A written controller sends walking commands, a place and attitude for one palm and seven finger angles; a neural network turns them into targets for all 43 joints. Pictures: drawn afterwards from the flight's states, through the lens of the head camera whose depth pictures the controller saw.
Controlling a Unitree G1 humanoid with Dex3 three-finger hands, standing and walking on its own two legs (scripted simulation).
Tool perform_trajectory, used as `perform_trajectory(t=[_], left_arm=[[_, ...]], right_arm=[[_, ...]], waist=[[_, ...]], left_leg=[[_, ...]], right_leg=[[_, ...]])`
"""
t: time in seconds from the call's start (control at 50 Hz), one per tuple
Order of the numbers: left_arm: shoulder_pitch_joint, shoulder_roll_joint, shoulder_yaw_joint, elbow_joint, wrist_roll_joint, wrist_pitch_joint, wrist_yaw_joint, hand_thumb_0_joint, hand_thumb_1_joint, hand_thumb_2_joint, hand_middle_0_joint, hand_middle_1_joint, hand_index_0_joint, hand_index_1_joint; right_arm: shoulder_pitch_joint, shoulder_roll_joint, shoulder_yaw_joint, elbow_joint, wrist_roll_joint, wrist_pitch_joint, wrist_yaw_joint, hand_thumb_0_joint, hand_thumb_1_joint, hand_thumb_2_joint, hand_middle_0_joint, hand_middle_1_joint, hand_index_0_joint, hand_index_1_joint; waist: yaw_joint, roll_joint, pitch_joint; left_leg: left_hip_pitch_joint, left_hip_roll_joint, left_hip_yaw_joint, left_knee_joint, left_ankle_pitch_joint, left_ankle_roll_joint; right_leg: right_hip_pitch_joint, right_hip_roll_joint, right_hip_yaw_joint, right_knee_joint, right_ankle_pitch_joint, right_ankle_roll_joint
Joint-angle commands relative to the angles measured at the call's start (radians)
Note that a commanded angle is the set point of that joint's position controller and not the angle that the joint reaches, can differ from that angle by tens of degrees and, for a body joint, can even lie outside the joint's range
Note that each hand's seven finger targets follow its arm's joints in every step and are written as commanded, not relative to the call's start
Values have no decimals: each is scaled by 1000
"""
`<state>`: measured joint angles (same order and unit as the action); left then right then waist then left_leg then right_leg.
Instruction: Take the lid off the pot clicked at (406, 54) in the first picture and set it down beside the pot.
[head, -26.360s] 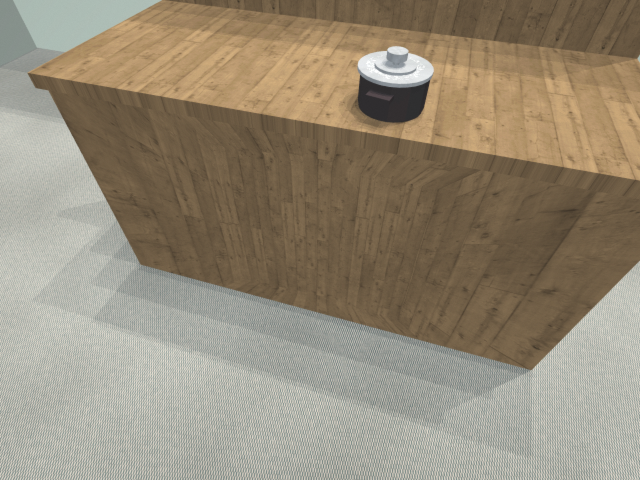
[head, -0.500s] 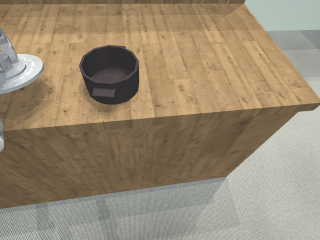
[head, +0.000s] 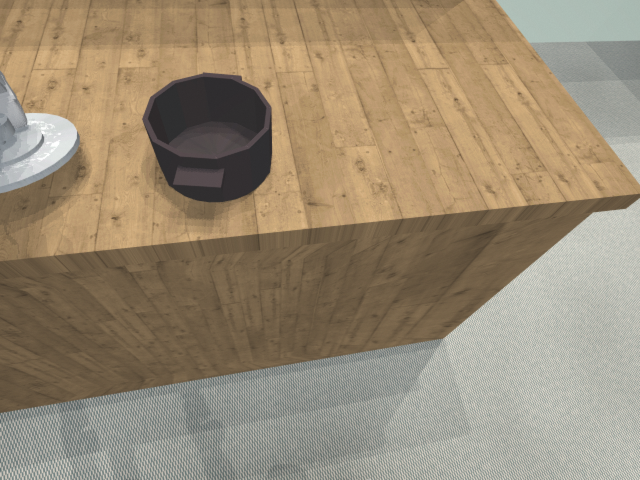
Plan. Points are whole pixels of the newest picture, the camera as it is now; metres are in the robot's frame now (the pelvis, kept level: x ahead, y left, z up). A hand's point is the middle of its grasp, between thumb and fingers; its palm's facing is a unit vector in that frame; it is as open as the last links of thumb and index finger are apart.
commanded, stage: lower the lid onto the table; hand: left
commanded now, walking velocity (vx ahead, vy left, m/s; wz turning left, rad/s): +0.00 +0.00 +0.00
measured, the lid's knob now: out of the picture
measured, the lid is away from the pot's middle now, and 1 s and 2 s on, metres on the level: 0.24 0.24 0.24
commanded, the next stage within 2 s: open the fingers wide in 0.56 s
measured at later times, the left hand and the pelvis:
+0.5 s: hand out of the picture +0.49 +0.31 +0.13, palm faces -0.46 -0.23 -0.86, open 7.6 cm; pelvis -0.01 +0.00 -0.01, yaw +0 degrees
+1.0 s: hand out of the picture +0.47 +0.32 +0.11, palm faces -0.41 -0.12 -0.90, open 7.6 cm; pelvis -0.02 +0.00 -0.01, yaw +0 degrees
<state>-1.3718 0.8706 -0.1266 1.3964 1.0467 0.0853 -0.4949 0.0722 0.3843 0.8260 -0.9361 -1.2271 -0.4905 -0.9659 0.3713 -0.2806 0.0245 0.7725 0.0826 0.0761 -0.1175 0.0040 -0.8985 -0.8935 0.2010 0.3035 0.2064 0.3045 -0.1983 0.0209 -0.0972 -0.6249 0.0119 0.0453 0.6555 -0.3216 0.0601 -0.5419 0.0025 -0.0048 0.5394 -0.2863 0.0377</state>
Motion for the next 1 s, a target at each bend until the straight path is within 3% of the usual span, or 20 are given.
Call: perform_trajectory(t=[0.0, 0.02, 0.04, 0.12, 0.14, 0.16, 0.2, 0.24, 0.32, 0.38, 0.44, 0.6, 0.62, 0.64, 0.68, 0.72, 0.8, 0.88, 0.92, 0.98], left_arm=[[-574, 213, 0, -215, 8, -4, 46, 0, 690, 976, -944, -1227, -715, -1109], [-544, 199, -4, -221, -4, -11, 44, 0, 690, 976, -944, -1227, -715, -1109], [-593, 258, 30, -252, 14, -10, 52, 0, 690, 976, -944, -1227, -715, -1109], [-559, 225, 15, -249, 3, -18, 54, 0, 690, 976, -944, -1227, -715, -1109], [-586, 277, 51, -268, 18, -17, 61, 0, 690, 976, -944, -1227, -715, -1109], [-556, 223, 15, -215, 17, -14, 59, 0, 690, 976, -944, -1227, -715, -1109], [-558, 242, 22, -217, 17, -16, 61, 0, 690, 976, -944, -1227, -715, -1109], [-597, 267, 42, -281, 15, -24, 66, 0, 690, 976, -944, -1227, -715, -1109], [-519, 221, 21, -227, -1, -30, 63, 0, 690, 976, -944, -1227, -715, -1109], [-505, 202, 2, -164, 7, -21, 66, 0, 690, 976, -944, -1227, -715, -1109], [-532, 252, 29, -198, 15, -25, 77, 0, 690, 976, -944, -1227, -715, -1109], [-477, 222, 0, -133, 16, -29, 80, 0, 690, 976, -944, -1227, -715, -1109], [-458, 204, -12, -141, 4, -37, 75, 0, 690, 976, -944, -1227, -715, -1109], [-262, 214, 65, -169, 9, -31, 81, 0, 690, 976, -944, -1227, -715, -1109], [-216, 263, 125, -331, 40, -114, 113, 0, 664, 940, -910, -1217, -692, -1106], [-271, 163, 46, -379, 12, -129, 110, 0, 637, 907, -875, -1207, -669, -1101], [-286, 292, 138, -395, 6, -141, 117, 0, 573, 861, -811, -1180, -628, -1086], [-321, 228, 77, -383, -8, -137, 122, 0, 499, 837, -752, -1142, -592, -1059], [-349, 233, 78, -431, -7, -147, 130, 0, 461, 827, -724, -1121, -575, -1044], [-298, 243, 97, -363, 5, -141, 134, 0, 403, 813, -683, -1086, -551, -1019]], right_arm=[[150, -209, -66, -34, -7, -4, -9, 0, -900, -900, 200, 300, 200, 300], [146, -208, -60, -32, -6, -6, -12, 0, -900, -900, 200, 300, 200, 300], [151, -214, -66, -31, -14, 0, -7, 0, -900, -900, 200, 300, 200, 300], [154, -207, -61, -38, -10, 4, -11, 0, -900, -900, 200, 300, 200, 300], [156, -210, -67, -38, -13, 8, -6, 0, -900, -900, 200, 300, 200, 300], [160, -204, -65, -41, -13, 8, -6, 0, -900, -900, 200, 300, 200, 300], [163, -206, -64, -42, -11, 12, -5, 0, -900, -900, 200, 300, 200, 300], [158, -209, -66, -43, -14, 13, -8, 0, -900, -900, 200, 300, 200, 300], [162, -205, -57, -39, -9, 15, -11, 0, -900, -900, 200, 300, 200, 300], [163, -209, -59, -43, -9, 25, -10, 0, -900, -900, 200, 300, 200, 300], [161, -213, -57, -45, -10, 29, -13, 0, -900, -900, 200, 300, 200, 300], [163, -211, -49, -56, -5, 35, -21, 0, -900, -900, 200, 300, 200, 300], [156, -210, -40, -56, -1, 30, -25, 0, -900, -900, 200, 300, 200, 300], [151, -195, -63, -90, 1, 37, -2, 0, -900, -900, 200, 300, 200, 300], [126, -197, -67, -117, -16, 75, -4, 0, -900, -900, 200, 300, 200, 300], [121, -188, -70, -114, -5, 83, -4, 0, -900, -900, 200, 300, 200, 300], [120, -193, -78, -119, -3, 104, -10, 0, -900, -900, 200, 300, 200, 300], [104, -191, -69, -112, 2, 104, -7, 0, -900, -900, 200, 300, 200, 300], [100, -190, -65, -109, 2, 97, -9, 0, -900, -900, 200, 300, 200, 300], [103, -187, -64, -112, -1, 99, -8, 0, -900, -900, 200, 300, 200, 300]], waist=[[-4, 213, -463], [6, 223, -463], [3, 234, -488], [5, 223, -502], [4, 239, -523], [-5, 223, -482], [-9, 217, -472], [-2, 255, -526], [-1, 211, -479], [-23, 171, -414], [-15, 191, -453], [-26, 166, -405], [-17, 151, -403], [49, 165, -448], [51, 161, -463], [24, 139, -411], [25, 139, -440], [14, 183, -372], [25, 220, -406], [20, 160, -398]], left_leg=[[533, 3, -79, 16, 665, -17], [547, 3, -69, 19, 708, -20], [545, 7, -79, 24, 681, -22], [547, 3, -75, 35, 736, -23], [554, 9, -83, 42, 722, -24], [528, 0, -79, 44, 700, -19], [499, -3, -75, 40, 636, -15], [539, 7, -80, 45, 680, -19], [510, 5, -77, 48, 678, -18], [431, -3, -68, 43, 528, -6], [424, -3, -65, 43, 494, -4], [355, -10, -53, 49, 408, 1], [354, -11, -50, 48, 437, 3], [387, -18, -66, 52, 519, -11], [389, -5, -61, 75, 576, -15], [392, 0, -61, 61, 532, -4], [384, -15, -54, 49, 423, 3], [386, -9, -62, 30, 371, -3], [432, -4, -68, 33, 422, -4], [399, -9, -69, 44, 421, -3]], right_leg=[[-50, 70, -55, -18, 307, -43], [-48, 73, -61, -10, 314, -46], [-52, 72, -52, -11, 306, -43], [-38, 74, -60, 4, 332, -46], [-49, 73, -51, 3, 325, -42], [-63, 75, -57, 2, 319, -44], [-56, 74, -55, 2, 303, -44], [-56, 74, -52, 9, 311, -43], [-63, 78, -66, 18, 300, -47], [-82, 75, -59, 11, 263, -46], [-64, 73, -52, 20, 255, -47], [-73, 72, -55, 33, 233, -52], [-63, 74, -61, 39, 236, -53], [-37, 74, -66, 57, 257, -62], [-59, 76, -59, 60, 266, -65], [-85, 73, -65, 43, 230, -60], [-53, 74, -52, 33, 211, -62], [-105, 70, -57, 22, 161, -66], [-110, 71, -62, 25, 155, -70], [-98, 74, -60, 33, 177, -66]])
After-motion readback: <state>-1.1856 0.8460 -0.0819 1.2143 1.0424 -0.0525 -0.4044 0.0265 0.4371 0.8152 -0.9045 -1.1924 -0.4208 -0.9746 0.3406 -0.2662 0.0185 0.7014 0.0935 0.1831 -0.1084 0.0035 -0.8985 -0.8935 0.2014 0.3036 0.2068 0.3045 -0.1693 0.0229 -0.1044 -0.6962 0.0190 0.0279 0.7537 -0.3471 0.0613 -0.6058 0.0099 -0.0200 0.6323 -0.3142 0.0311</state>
